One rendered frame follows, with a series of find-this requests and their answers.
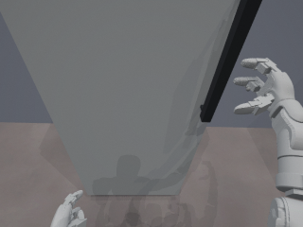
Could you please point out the robot right upper arm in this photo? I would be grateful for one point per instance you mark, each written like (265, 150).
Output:
(285, 212)

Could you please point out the left robot hand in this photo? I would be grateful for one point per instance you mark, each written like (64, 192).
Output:
(65, 216)

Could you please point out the right robot hand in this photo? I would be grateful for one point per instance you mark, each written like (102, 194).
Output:
(278, 87)

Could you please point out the fridge door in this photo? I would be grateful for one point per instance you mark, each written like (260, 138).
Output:
(123, 82)

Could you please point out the handle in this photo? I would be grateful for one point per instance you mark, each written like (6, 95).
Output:
(243, 20)

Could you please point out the right robot forearm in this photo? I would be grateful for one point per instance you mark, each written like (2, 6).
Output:
(287, 122)

